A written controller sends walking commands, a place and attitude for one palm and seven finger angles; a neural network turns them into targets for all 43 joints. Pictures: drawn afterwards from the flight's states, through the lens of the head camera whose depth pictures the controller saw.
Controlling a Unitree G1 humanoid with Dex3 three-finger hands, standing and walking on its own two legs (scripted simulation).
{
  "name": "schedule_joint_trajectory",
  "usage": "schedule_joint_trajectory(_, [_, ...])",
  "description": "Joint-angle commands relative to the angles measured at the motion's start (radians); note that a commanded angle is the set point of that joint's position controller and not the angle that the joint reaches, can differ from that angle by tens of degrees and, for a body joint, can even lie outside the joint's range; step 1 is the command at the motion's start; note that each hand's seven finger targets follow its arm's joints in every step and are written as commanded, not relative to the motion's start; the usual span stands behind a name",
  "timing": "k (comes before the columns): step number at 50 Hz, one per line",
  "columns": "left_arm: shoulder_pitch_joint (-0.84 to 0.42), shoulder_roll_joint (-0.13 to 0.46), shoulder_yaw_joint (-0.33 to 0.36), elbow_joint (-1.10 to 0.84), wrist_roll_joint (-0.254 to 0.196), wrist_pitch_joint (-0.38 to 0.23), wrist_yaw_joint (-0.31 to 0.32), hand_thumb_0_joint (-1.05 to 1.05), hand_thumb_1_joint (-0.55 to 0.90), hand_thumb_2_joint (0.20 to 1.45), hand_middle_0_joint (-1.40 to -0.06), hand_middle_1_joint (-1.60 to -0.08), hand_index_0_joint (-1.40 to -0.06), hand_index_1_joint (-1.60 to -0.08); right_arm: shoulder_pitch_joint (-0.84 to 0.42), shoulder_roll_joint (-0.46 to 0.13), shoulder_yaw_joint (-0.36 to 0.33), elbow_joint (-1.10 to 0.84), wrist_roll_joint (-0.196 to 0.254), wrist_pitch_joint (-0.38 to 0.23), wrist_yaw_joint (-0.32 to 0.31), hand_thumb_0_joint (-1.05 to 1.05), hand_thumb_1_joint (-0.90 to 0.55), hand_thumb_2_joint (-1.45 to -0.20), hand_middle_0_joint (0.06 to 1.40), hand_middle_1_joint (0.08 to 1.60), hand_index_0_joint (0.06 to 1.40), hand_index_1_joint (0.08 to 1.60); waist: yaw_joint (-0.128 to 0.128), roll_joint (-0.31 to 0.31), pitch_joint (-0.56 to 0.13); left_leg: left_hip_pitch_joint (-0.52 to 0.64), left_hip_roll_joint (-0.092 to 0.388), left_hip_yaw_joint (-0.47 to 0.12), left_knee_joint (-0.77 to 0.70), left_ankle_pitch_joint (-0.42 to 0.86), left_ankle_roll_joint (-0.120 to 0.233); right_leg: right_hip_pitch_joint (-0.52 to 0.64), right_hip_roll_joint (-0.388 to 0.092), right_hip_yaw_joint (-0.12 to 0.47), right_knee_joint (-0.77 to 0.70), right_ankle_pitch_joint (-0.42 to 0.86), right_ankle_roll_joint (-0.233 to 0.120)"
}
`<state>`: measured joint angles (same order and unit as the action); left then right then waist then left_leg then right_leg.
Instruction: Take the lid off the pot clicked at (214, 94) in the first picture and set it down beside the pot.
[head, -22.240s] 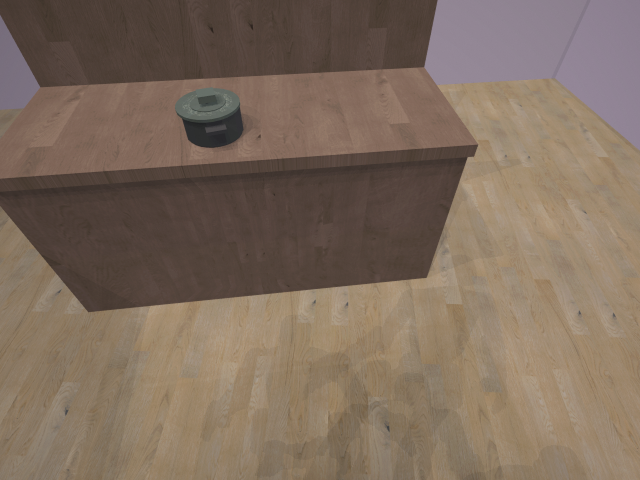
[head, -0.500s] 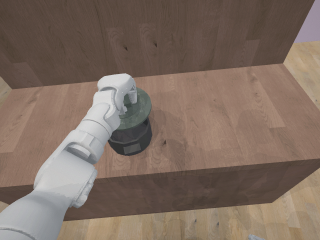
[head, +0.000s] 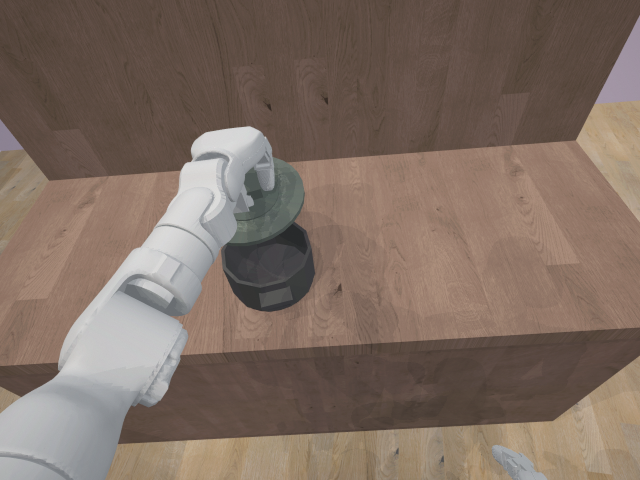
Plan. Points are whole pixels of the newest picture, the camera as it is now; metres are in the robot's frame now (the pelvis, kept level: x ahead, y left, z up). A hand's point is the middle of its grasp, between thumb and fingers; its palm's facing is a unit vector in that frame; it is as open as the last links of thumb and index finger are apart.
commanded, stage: lift the lid straight up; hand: left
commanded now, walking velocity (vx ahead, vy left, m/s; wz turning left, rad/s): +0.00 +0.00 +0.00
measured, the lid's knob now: (244, 186) +0.49 +0.10 +0.11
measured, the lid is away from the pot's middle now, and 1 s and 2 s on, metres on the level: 0.00 0.07 0.19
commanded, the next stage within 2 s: move the lid sideways beside the pot in 0.36 s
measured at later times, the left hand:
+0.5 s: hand (240, 180) +0.46 +0.09 +0.15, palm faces -0.27 -0.06 -0.96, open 6.3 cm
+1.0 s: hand (193, 184) +0.46 +0.16 +0.15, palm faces -0.29 -0.05 -0.96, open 6.3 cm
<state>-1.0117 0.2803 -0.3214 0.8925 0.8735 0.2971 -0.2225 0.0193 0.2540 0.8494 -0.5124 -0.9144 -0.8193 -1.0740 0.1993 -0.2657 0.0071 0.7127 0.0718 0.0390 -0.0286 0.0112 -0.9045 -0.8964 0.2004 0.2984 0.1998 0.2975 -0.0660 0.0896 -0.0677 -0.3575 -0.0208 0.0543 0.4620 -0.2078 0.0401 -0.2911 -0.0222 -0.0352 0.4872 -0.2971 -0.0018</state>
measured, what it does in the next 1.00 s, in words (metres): stands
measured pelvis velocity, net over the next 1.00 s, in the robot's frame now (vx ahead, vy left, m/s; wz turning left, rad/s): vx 0.00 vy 0.01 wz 0.01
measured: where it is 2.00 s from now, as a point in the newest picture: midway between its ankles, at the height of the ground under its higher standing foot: outside the picture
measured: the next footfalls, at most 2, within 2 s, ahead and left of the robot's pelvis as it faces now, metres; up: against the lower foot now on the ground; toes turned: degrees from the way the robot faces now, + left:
none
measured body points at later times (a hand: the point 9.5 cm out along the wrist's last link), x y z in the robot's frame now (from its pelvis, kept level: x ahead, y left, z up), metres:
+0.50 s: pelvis +0.00 +0.01 +0.00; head +0.02 -0.03 +0.45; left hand +0.47 +0.10 +0.20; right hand +0.10 -0.25 -0.13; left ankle +0.01 +0.10 -0.74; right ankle -0.04 -0.12 -0.74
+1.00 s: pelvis +0.00 +0.01 +0.00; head +0.03 -0.02 +0.45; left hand +0.47 +0.16 +0.20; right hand +0.12 -0.26 -0.12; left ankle +0.01 +0.10 -0.74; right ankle -0.04 -0.12 -0.74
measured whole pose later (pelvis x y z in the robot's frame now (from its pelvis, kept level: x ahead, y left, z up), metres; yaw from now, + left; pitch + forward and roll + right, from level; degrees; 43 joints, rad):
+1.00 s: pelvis +0.00 +0.01 +0.00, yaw +1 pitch +5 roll +0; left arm -0.98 0.41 -0.26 0.82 0.91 0.22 -0.34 0.02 0.26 0.85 -0.51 -0.91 -0.82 -1.08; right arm 0.22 -0.28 0.01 0.68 0.07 0.05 -0.04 0.01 -0.90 -0.90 0.20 0.30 0.20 0.30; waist -0.06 0.08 -0.05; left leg -0.34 -0.03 0.04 0.45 -0.21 0.05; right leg -0.26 -0.03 -0.04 0.45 -0.28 0.01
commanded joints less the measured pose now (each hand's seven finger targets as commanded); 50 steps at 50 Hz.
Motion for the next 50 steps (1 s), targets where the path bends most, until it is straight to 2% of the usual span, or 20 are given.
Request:
schedule_joint_trajectory(1, [-0.648,0.23,0.075,-0.226,0.038,-0.002,0.056,0.0,0.636,1.021,-0.713,-1.048,-0.925,-1.137,-0.051,-0.102,-0.03,-0.119,-0.001,-0.033,-0.002,0.0,-0.9,-0.9,0.2,0.3,0.2,0.3,-0.013,-0.13,-0.406,0.316,-0.005,-0.069,0.008,0.297,0.041,0.019,0.031,0.002,-0.039,0.438,-0.025])
schedule_joint_trajectory(3, [-0.676,0.175,0.031,-0.264,0.038,-0.007,0.041,0.0,0.636,1.021,-0.713,-1.048,-0.925,-1.137,-0.058,-0.095,-0.029,-0.131,0.002,-0.036,0.004,0.0,-0.9,-0.9,0.2,0.3,0.2,0.3,-0.018,-0.122,-0.424,0.336,-0.006,-0.076,0.012,0.327,0.04,0.006,0.032,-0.001,-0.039,0.44,-0.028])
schedule_joint_trajectory(7, [-0.672,0.262,0.101,-0.195,0.024,0.016,0.035,0.0,0.636,1.021,-0.713,-1.048,-0.925,-1.137,-0.052,-0.11,-0.021,-0.115,0.0,-0.032,-0.006,0.0,-0.9,-0.9,0.2,0.3,0.2,0.3,-0.011,-0.164,-0.394,0.296,-0.013,-0.073,-0.009,0.238,0.042,0.025,0.03,0.007,-0.056,0.393,-0.021])
schedule_joint_trajectory(11, [-0.708,0.214,0.054,-0.22,0.034,0.004,0.023,0.0,0.636,1.021,-0.713,-1.048,-0.925,-1.137,-0.049,-0.103,-0.023,-0.12,-0.003,-0.042,-0.007,0.0,-0.9,-0.9,0.2,0.3,0.2,0.3,-0.017,-0.134,-0.395,0.323,-0.008,-0.077,-0.007,0.257,0.04,0.006,0.03,0.0,-0.053,0.387,-0.025])
schedule_joint_trajectory(14, [-0.67,0.251,0.093,-0.198,0.042,0.002,0.016,0.0,0.636,1.021,-0.713,-1.048,-0.925,-1.137,-0.047,-0.11,-0.022,-0.125,-0.007,-0.036,-0.008,0.0,-0.9,-0.9,0.2,0.3,0.2,0.3,-0.006,-0.149,-0.401,0.305,-0.007,-0.074,-0.01,0.262,0.04,0.033,0.027,0.005,-0.055,0.399,-0.027])
schedule_joint_trajectory(16, [-0.707,0.21,0.057,-0.215,0.033,0.001,0.013,0.0,0.636,1.021,-0.713,-1.048,-0.925,-1.137,-0.05,-0.107,-0.021,-0.124,-0.004,-0.035,-0.008,0.0,-0.9,-0.9,0.2,0.3,0.2,0.3,-0.018,-0.138,-0.398,0.32,-0.007,-0.074,-0.01,0.271,0.039,0.015,0.028,0.0,-0.053,0.401,-0.026])
schedule_joint_trajectory(18, [-0.721,0.184,0.044,-0.269,0.032,-0.02,0.01,0.0,0.636,1.021,-0.713,-1.048,-0.925,-1.137,-0.048,-0.098,-0.027,-0.14,-0.006,-0.049,-0.003,0.0,-0.9,-0.9,0.2,0.3,0.2,0.3,-0.015,-0.129,-0.447,0.363,-0.007,-0.086,0.005,0.331,0.041,0.01,0.032,-0.002,-0.049,0.422,-0.03])
schedule_joint_trajectory(21, [-0.704,0.249,0.094,-0.225,0.033,-0.012,0.023,0.0,0.636,1.021,-0.713,-1.048,-0.925,-1.137,-0.034,-0.109,-0.026,-0.122,-0.008,-0.044,-0.003,0.0,-0.9,-0.9,0.2,0.3,0.2,0.3,-0.008,-0.117,-0.418,0.342,-0.003,-0.086,-0.006,0.29,0.037,0.012,0.034,-0.002,-0.053,0.391,-0.029])
schedule_joint_trajectory(26, [-0.703,0.287,0.123,-0.212,0.054,-0.008,0.05,0.0,0.636,1.021,-0.713,-1.048,-0.925,-1.137,-0.025,-0.112,-0.025,-0.113,-0.01,-0.045,-0.007,0.0,-0.9,-0.9,0.2,0.3,0.2,0.3,-0.001,-0.127,-0.414,0.324,0.002,-0.086,-0.015,0.3,0.036,0.021,0.033,-0.005,-0.049,0.396,-0.032])
schedule_joint_trajectory(30, [-0.674,0.341,0.16,-0.196,0.074,0.002,0.056,0.0,0.636,1.021,-0.713,-1.048,-0.925,-1.137,-0.036,-0.117,-0.02,-0.119,-0.012,-0.04,-0.009,0.0,-0.9,-0.9,0.2,0.3,0.2,0.3,0.012,-0.136,-0.456,0.313,-0.003,-0.081,-0.017,0.32,0.037,0.064,0.031,0.004,-0.045,0.432,-0.031])
schedule_joint_trajectory(31, [-0.672,0.303,0.131,-0.176,0.069,0.011,0.052,0.0,0.636,1.021,-0.713,-1.048,-0.925,-1.137,-0.041,-0.112,-0.022,-0.12,-0.01,-0.037,-0.009,0.0,-0.9,-0.9,0.2,0.3,0.2,0.3,0.004,-0.129,-0.416,0.298,-0.001,-0.073,-0.016,0.306,0.038,0.049,0.03,0.004,-0.049,0.426,-0.03])
schedule_joint_trajectory(33, [-0.657,0.326,0.153,-0.21,0.073,0.003,0.038,0.0,0.636,1.021,-0.713,-1.048,-0.925,-1.137,-0.039,-0.114,-0.025,-0.134,-0.012,-0.04,-0.008,0.0,-0.9,-0.9,0.2,0.3,0.2,0.3,0.012,-0.146,-0.457,0.306,-0.003,-0.074,-0.007,0.343,0.042,0.078,0.028,0.006,-0.049,0.466,-0.03])
schedule_joint_trajectory(36, [-0.647,0.285,0.108,-0.19,0.063,0.011,0.007,0.0,0.636,1.021,-0.713,-1.048,-0.925,-1.137,-0.039,-0.118,-0.029,-0.132,-0.006,-0.027,-0.007,0.0,-0.9,-0.9,0.2,0.3,0.2,0.3,-0.006,-0.151,-0.414,0.308,-0.003,-0.07,-0.004,0.323,0.044,0.048,0.028,0.003,-0.054,0.453,-0.024])
schedule_joint_trajectory(38, [-0.641,0.333,0.144,-0.213,0.061,-0.008,-0.015,0.0,0.636,1.021,-0.713,-1.048,-0.925,-1.137,-0.039,-0.122,-0.03,-0.144,-0.006,-0.029,-0.013,0.0,-0.9,-0.9,0.2,0.3,0.2,0.3,-0.004,-0.174,-0.435,0.312,-0.008,-0.069,0.001,0.332,0.052,0.069,0.026,0.01,-0.064,0.473,-0.022])
schedule_joint_trajectory(42, [-0.66,0.406,0.178,-0.287,0.06,-0.057,-0.041,0.0,0.636,1.021,-0.713,-1.048,-0.925,-1.137,-0.033,-0.125,-0.029,-0.151,-0.008,-0.032,-0.024,0.0,-0.9,-0.9,0.2,0.3,0.2,0.3,-0.005,-0.127,-0.474,0.359,-0.013,-0.075,0.011,0.367,0.057,0.084,0.024,0.016,-0.061,0.507,-0.022])
schedule_joint_trajectory(43, [-0.667,0.395,0.168,-0.351,0.057,-0.081,-0.049,0.0,0.636,1.021,-0.713,-1.048,-0.925,-1.137,-0.035,-0.12,-0.029,-0.165,-0.007,-0.036,-0.025,0.0,-0.9,-0.9,0.2,0.3,0.2,0.3,-0.005,-0.1,-0.494,0.38,-0.011,-0.078,0.015,0.413,0.058,0.085,0.021,0.017,-0.063,0.526,-0.023])
schedule_joint_trajectory(45, [-0.657,0.344,0.117,-0.344,0.062,-0.091,-0.053,0.0,0.636,1.021,-0.713,-1.048,-0.925,-1.137,-0.028,-0.119,-0.031,-0.154,-0.003,-0.027,-0.021,0.0,-0.9,-0.9,0.2,0.3,0.2,0.3,-0.018,-0.077,-0.45,0.399,-0.003,-0.084,0.013,0.412,0.051,0.03,0.029,0.001,-0.065,0.475,-0.023])
schedule_joint_trajectory(46, [-0.606,0.344,0.129,-0.299,0.057,-0.086,-0.052,0.0,0.636,1.021,-0.713,-1.048,-0.925,-1.137,-0.025,-0.117,-0.036,-0.15,-0.003,-0.024,-0.019,0.0,-0.9,-0.9,0.2,0.3,0.2,0.3,-0.014,-0.099,-0.39,0.375,0.0,-0.083,0.016,0.393,0.053,0.015,0.032,-0.002,-0.071,0.452,-0.026])
schedule_joint_trajectory(47, [-0.61,0.395,0.164,-0.302,0.065,-0.089,-0.048,0.0,0.636,1.021,-0.713,-1.048,-0.925,-1.137,-0.021,-0.13,-0.034,-0.143,-0.002,-0.016,-0.018,0.0,-0.9,-0.9,0.2,0.3,0.2,0.3,-0.01,-0.096,-0.396,0.371,0.001,-0.083,0.011,0.384,0.05,0.017,0.033,-0.002,-0.07,0.45,-0.028])
schedule_joint_trajectory(50, [-0.584,0.409,0.179,-0.331,0.052,-0.099,-0.049,0.0,0.636,1.021,-0.713,-1.048,-0.925,-1.137,-0.03,-0.129,-0.033,-0.156,-0.004,-0.01,-0.011,0.0,-0.9,-0.9,0.2,0.3,0.2,0.3,-0.001,-0.058,-0.425,0.39,-0.002,-0.087,0.015,0.422,0.048,0.03,0.03,-0.002,-0.063,0.463,-0.031])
